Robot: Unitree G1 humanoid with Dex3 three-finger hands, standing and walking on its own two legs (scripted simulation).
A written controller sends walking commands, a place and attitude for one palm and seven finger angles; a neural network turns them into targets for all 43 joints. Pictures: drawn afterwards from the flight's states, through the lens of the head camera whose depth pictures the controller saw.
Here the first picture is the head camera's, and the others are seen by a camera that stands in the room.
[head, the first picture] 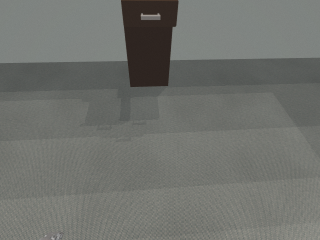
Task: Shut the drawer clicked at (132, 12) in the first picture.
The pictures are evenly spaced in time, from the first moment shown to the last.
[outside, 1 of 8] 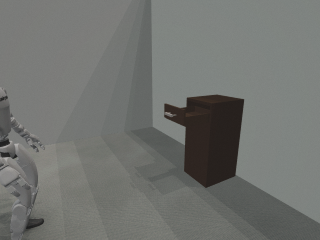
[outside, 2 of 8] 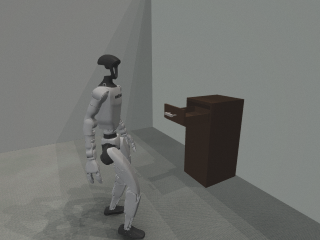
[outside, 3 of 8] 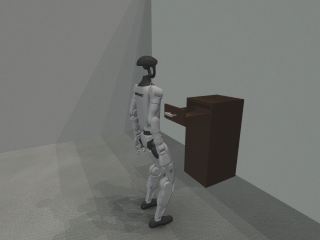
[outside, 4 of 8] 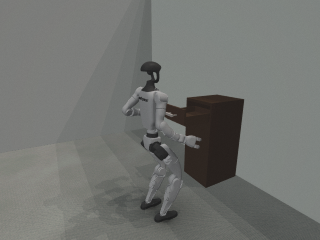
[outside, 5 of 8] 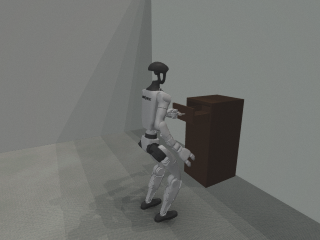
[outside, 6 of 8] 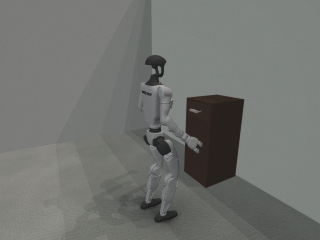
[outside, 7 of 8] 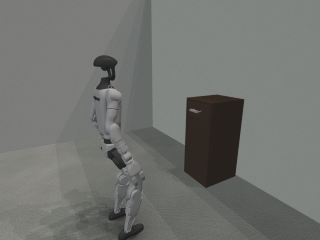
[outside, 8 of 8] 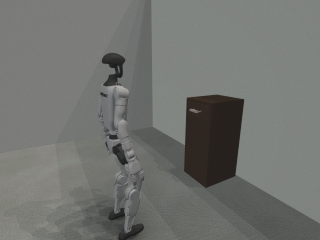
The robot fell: no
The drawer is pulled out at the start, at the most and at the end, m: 0.30 0.30 0.00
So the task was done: yes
